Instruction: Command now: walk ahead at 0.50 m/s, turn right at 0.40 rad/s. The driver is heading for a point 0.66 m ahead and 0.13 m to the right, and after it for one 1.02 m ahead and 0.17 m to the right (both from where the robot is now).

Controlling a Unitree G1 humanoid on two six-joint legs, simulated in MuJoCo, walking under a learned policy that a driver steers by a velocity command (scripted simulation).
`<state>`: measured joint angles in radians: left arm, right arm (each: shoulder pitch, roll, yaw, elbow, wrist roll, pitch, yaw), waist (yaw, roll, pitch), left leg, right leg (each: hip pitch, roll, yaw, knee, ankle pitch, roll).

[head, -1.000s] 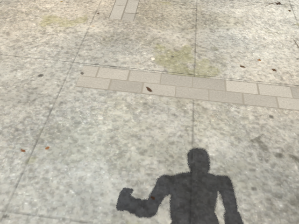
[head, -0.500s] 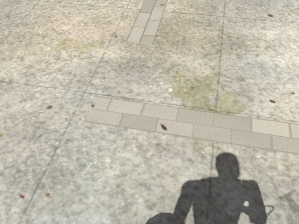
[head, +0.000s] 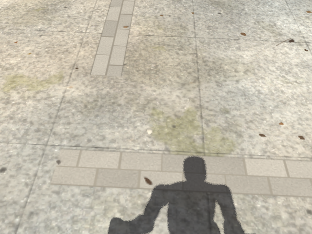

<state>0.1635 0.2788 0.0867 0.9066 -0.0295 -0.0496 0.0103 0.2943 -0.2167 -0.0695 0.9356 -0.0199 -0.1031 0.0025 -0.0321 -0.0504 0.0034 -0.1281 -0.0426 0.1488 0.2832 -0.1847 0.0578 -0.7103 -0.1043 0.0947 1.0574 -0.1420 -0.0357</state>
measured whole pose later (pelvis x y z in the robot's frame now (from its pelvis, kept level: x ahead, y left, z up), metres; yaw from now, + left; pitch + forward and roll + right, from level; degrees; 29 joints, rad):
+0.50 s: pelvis +0.28 -0.09 +0.00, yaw -16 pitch +2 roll +0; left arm 0.27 0.25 0.08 0.81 -0.01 -0.06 -0.02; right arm 0.12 -0.28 -0.07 0.81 0.00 -0.11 -0.01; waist 0.02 0.02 0.03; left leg -0.61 0.12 -0.05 1.10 -0.29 -0.02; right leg -0.24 0.11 0.02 0.38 -0.17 -0.11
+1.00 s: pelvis +0.59 -0.10 -0.01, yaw -11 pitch +2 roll +0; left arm 0.20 0.28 0.05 0.75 0.01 -0.10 0.00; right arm 0.26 -0.27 -0.06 0.80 0.00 -0.07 0.03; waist -0.03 -0.02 0.03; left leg -0.30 -0.11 -0.03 0.41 -0.14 0.10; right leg -0.53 -0.04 0.06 1.11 -0.33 -0.01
